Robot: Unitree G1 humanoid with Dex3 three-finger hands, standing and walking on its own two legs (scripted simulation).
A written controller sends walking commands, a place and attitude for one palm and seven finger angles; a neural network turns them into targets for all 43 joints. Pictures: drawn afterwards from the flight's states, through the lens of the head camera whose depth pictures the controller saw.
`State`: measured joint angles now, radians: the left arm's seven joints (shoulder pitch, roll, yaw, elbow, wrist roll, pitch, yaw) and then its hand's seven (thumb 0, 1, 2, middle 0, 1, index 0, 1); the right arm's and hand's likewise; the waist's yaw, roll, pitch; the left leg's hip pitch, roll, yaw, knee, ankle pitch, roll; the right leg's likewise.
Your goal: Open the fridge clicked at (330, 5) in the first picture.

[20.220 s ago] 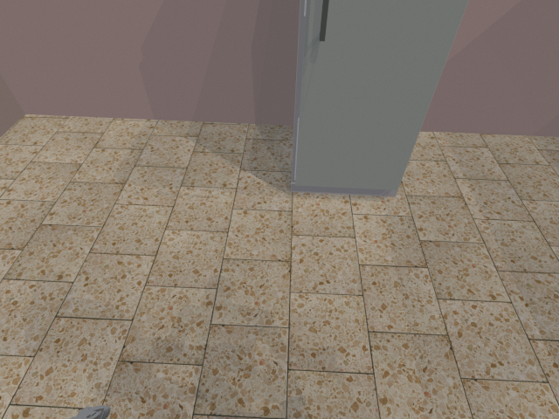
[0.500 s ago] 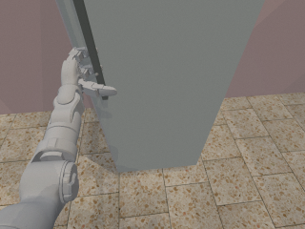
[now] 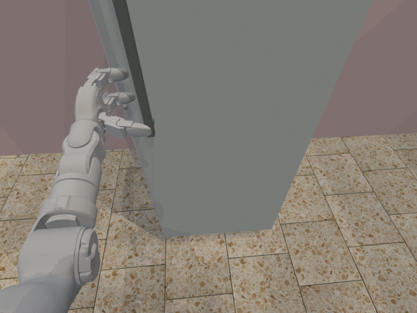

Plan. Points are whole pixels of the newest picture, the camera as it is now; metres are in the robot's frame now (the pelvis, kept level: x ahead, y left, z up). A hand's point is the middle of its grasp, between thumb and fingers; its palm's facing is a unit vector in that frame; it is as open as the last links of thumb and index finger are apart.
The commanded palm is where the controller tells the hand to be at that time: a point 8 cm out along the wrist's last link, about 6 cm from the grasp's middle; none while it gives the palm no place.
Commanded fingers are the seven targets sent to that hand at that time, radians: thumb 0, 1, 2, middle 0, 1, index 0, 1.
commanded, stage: move the hooked fingers beside the handle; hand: left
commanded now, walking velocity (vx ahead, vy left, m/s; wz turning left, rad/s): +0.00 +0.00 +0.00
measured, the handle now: (131, 39) +0.53 +0.15 +0.27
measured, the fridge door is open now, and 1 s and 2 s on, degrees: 0 0 0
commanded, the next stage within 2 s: feel for the door with the fingertips in 1.58 s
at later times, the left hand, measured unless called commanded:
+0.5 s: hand (121, 102) +0.47 +0.17 +0.17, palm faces +0.09 -1.00 +0.01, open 14.0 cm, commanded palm +0.43 +0.23 +0.17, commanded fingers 0.00 -0.50 0.30 -0.30 -1.20 -0.30 -1.20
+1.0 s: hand (109, 106) +0.45 +0.19 +0.17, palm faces +0.09 -1.00 +0.00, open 14.0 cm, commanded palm +0.43 +0.24 +0.17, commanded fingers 0.00 -0.50 0.30 -0.30 -1.20 -0.30 -1.20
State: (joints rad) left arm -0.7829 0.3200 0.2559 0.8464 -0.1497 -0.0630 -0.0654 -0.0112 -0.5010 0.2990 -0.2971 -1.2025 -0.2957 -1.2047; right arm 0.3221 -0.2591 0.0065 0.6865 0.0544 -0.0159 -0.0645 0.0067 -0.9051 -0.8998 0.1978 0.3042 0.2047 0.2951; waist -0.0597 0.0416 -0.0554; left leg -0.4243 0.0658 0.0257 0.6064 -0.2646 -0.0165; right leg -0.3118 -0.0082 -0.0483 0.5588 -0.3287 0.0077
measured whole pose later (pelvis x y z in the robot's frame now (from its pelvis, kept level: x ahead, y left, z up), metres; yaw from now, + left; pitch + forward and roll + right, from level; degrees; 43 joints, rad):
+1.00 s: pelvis +0.00 +0.00 +0.00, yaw +1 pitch +5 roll -2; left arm -0.81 0.39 0.28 0.89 -0.16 -0.07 -0.13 -0.01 -0.50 0.30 -0.30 -1.20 -0.30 -1.20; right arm 0.31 -0.27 0.02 0.67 0.06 -0.02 -0.08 0.01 -0.90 -0.90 0.20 0.30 0.21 0.30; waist -0.06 0.04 -0.05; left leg -0.45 0.06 0.01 0.63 -0.27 -0.01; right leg -0.33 -0.01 -0.06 0.57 -0.33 0.01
